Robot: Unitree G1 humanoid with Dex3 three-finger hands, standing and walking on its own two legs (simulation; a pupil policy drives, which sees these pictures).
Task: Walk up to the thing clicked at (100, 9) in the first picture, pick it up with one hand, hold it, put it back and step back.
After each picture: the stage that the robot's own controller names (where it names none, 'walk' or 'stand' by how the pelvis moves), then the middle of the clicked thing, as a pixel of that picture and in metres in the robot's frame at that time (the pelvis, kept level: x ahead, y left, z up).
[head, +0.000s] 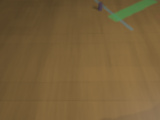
stand; (100, 6) +2.31 -0.26 -0.72
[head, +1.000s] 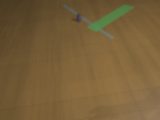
walk; (78, 18) +2.19 +0.21 -0.70
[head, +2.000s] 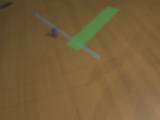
walk; (54, 33) +1.57 +0.47 -0.72
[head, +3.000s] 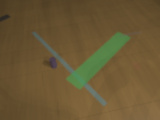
walk; (53, 62) +1.11 +0.39 -0.72
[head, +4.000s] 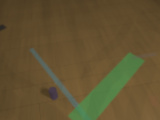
walk; (53, 93) +0.72 +0.32 -0.71
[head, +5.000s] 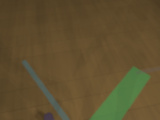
walk; (49, 119) +0.47 +0.27 -0.70
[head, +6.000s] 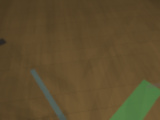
stand; out of the picture +0.41 +0.24 -0.72
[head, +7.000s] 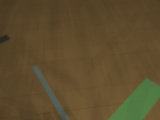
stand; out of the picture +0.42 +0.25 -0.71
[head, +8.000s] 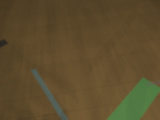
stand; out of the picture +0.44 +0.26 -0.73
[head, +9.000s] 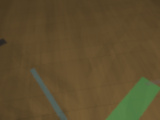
stand; out of the picture +0.43 +0.27 -0.73
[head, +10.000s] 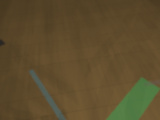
stand; out of the picture +0.42 +0.27 -0.73
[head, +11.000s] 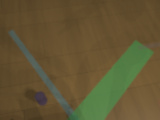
go down; (41, 98) +0.45 +0.26 -0.61
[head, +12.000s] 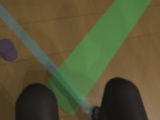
go down; (7, 51) +0.49 +0.30 -0.29
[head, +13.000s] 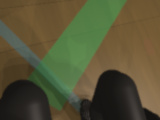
close in; out of the picture +0.48 +0.32 -0.26
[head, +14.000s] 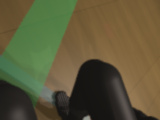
close; out of the picture +0.47 +0.35 -0.23
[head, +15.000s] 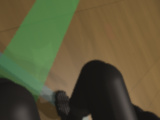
lift; out of the picture +0.44 +0.32 -0.23
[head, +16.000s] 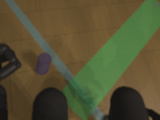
lift; (43, 64) +0.48 +0.22 -0.34
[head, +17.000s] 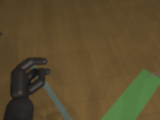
close; out of the picture +0.40 +0.19 -0.66
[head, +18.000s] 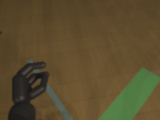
close; out of the picture +0.40 +0.20 -0.68
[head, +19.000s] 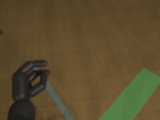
stand; out of the picture +0.40 +0.20 -0.68
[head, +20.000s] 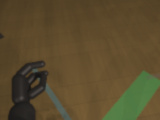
hold; out of the picture +0.40 +0.20 -0.68
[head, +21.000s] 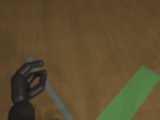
hold; out of the picture +0.40 +0.20 -0.68
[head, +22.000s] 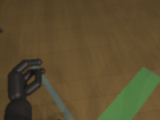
stand; out of the picture +0.41 +0.20 -0.68
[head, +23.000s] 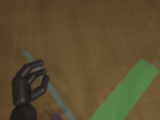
stand; (56, 119) +0.40 +0.20 -0.66
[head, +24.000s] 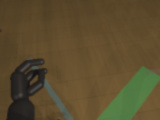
stand; out of the picture +0.40 +0.20 -0.68
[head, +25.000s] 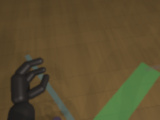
close; out of the picture +0.40 +0.21 -0.66
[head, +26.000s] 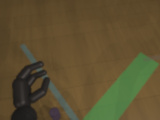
stand; (55, 114) +0.41 +0.21 -0.64
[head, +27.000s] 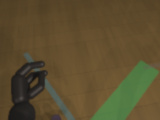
close; out of the picture +0.41 +0.20 -0.66
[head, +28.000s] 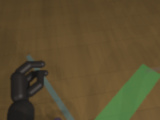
close; out of the picture +0.40 +0.20 -0.67
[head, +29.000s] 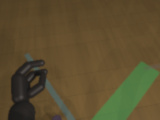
close; out of the picture +0.41 +0.20 -0.66
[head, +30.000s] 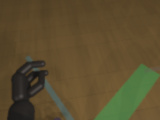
close; out of the picture +0.40 +0.20 -0.67
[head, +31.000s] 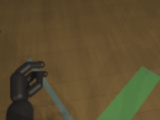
close; out of the picture +0.40 +0.20 -0.68
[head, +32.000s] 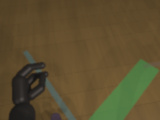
close; (56, 119) +0.41 +0.20 -0.66
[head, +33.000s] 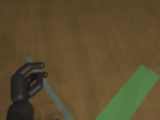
close; out of the picture +0.40 +0.20 -0.68
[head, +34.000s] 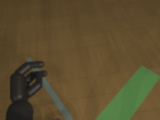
close; out of the picture +0.40 +0.20 -0.68
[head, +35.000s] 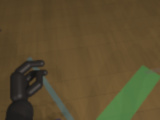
close; out of the picture +0.40 +0.20 -0.68
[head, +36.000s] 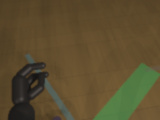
close; out of the picture +0.40 +0.20 -0.67
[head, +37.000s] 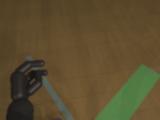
close; out of the picture +0.40 +0.20 -0.68
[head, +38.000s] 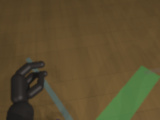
close; out of the picture +0.40 +0.20 -0.67
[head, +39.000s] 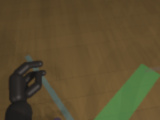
close; out of the picture +0.40 +0.20 -0.67
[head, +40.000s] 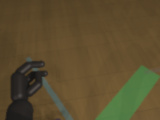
close; out of the picture +0.40 +0.20 -0.68
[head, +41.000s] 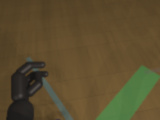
close; out of the picture +0.40 +0.20 -0.68
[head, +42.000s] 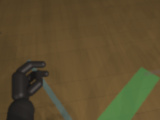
close; out of the picture +0.41 +0.20 -0.68
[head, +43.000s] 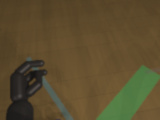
close; out of the picture +0.40 +0.20 -0.67
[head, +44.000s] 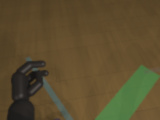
close; out of the picture +0.40 +0.21 -0.68
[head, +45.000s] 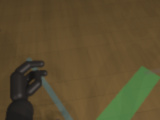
close; out of the picture +0.40 +0.20 -0.68
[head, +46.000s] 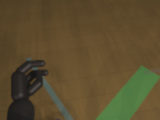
close; out of the picture +0.40 +0.20 -0.68
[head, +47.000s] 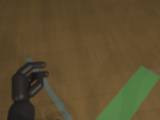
close; out of the picture +0.40 +0.20 -0.68
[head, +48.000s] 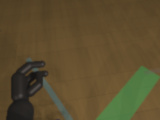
close; out of the picture +0.40 +0.20 -0.68
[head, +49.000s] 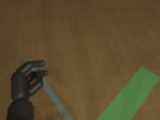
close; out of the picture +0.40 +0.20 -0.68
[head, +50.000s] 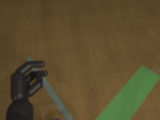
close; out of the picture +0.40 +0.20 -0.67
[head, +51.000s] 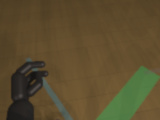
close; out of the picture +0.40 +0.20 -0.68
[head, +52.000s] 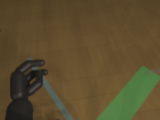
close; out of the picture +0.40 +0.20 -0.67
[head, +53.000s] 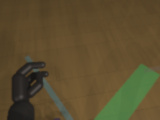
close; out of the picture +0.40 +0.20 -0.67
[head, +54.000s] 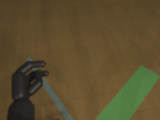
close; out of the picture +0.40 +0.20 -0.68
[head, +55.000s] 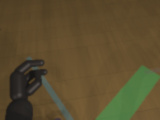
close; out of the picture +0.40 +0.20 -0.67
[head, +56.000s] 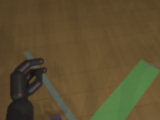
close; out of the picture +0.40 +0.20 -0.66
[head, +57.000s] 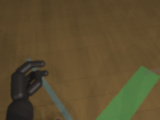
close; out of the picture +0.40 +0.20 -0.68
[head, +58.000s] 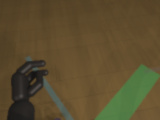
close; out of the picture +0.40 +0.20 -0.67
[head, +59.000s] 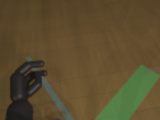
close; out of the picture +0.40 +0.20 -0.67
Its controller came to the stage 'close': yes
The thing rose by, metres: 0.01
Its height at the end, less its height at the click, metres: +0.00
